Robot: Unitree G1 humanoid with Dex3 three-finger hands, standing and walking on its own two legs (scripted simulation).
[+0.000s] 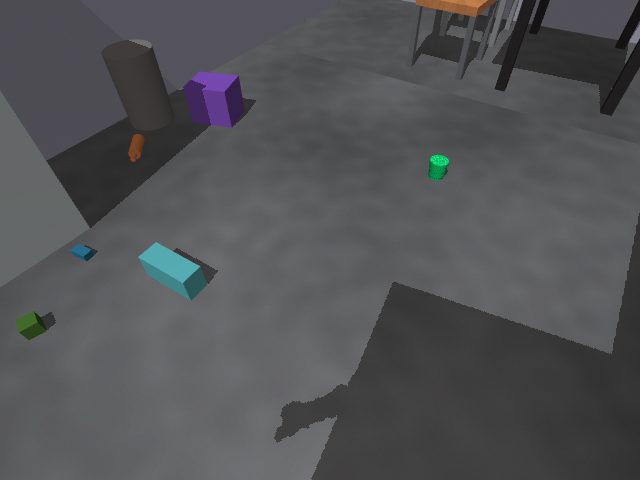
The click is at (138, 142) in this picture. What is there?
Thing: lying bottle
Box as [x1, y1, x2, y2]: [128, 134, 144, 161]
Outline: 139,134 135,134 133,136 128,154 131,157 130,160 132,161 138,158 141,152 144,139
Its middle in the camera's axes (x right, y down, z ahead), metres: -1.00 -0.50 +2.13
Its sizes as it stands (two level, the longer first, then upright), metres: 0.200 0.061 0.061
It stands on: the floor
